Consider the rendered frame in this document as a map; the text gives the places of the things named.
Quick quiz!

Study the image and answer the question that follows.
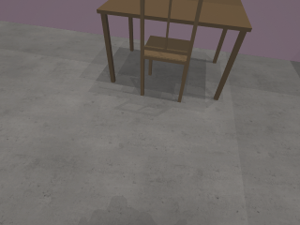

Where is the chair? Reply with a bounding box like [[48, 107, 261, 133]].
[[140, 0, 203, 103]]

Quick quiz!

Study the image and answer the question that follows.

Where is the table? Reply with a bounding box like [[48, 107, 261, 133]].
[[97, 0, 252, 100]]

